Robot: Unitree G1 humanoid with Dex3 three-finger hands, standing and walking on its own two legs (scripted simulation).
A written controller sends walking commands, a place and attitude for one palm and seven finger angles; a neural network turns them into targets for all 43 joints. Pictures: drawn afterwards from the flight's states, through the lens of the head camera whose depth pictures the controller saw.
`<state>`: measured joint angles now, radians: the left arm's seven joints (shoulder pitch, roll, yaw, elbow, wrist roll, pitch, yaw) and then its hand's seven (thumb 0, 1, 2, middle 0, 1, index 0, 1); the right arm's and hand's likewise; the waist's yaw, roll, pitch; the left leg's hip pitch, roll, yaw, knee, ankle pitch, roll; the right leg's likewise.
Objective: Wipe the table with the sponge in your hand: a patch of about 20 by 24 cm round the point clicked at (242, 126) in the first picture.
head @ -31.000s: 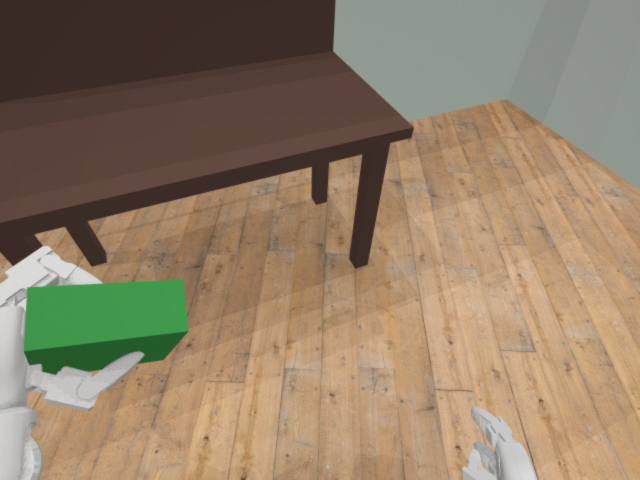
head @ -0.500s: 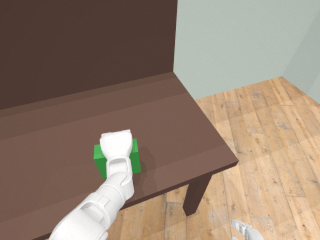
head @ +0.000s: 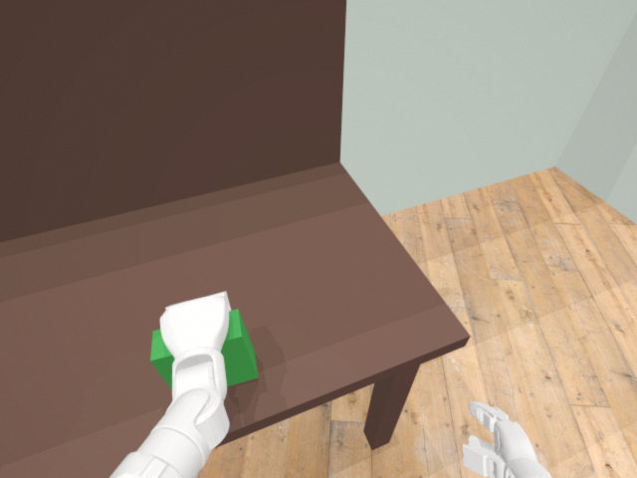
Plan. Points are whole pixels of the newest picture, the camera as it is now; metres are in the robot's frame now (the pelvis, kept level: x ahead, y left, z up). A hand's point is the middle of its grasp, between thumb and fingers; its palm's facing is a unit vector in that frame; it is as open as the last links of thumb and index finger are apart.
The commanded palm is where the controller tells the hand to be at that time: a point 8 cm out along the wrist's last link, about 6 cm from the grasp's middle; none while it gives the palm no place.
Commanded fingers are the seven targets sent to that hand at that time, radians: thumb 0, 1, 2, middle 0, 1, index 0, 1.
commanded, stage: slide back across to the middle lane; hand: left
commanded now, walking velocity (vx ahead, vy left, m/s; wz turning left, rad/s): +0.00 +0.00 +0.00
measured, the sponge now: (211, 362) +0.30 +0.19 -0.07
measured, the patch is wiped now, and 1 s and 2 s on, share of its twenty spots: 1.00 1.00 1.00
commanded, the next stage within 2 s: wipe forward along the middle lane in 0.18 s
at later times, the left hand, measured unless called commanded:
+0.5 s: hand (193, 351) +0.29 +0.22 -0.03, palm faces -0.11 -0.08 -0.99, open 9.5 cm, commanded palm +0.27 +0.22 +0.01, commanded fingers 0.00 0.10 1.30 -1.20 -1.60 -1.20 -1.60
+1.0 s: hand (185, 314) +0.35 +0.25 -0.03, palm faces -0.13 +0.00 -0.99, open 9.6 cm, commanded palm +0.34 +0.25 +0.00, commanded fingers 0.00 0.10 1.30 -1.20 -1.60 -1.20 -1.60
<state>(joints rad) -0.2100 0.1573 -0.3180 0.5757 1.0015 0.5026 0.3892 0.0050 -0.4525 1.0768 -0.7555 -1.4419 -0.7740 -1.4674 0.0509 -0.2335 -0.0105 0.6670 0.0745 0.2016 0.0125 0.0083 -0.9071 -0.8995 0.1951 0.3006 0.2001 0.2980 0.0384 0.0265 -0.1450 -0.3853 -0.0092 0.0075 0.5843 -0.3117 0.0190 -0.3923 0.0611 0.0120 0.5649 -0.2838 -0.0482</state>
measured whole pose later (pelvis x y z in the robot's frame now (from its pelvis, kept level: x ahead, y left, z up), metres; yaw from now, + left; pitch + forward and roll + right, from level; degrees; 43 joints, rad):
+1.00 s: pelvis -0.05 -0.02 -0.03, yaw +0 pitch +14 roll -1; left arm -0.65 0.35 -0.09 1.07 1.01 0.28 0.38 0.00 -0.59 1.16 -0.86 -1.36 -0.87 -1.37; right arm 0.21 -0.25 -0.01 0.74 0.07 0.09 -0.05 0.01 -0.91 -0.90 0.20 0.30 0.20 0.30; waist -0.04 0.05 -0.15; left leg -0.73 0.01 -0.02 0.79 -0.32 0.01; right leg -0.72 0.08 -0.02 0.75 -0.28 -0.07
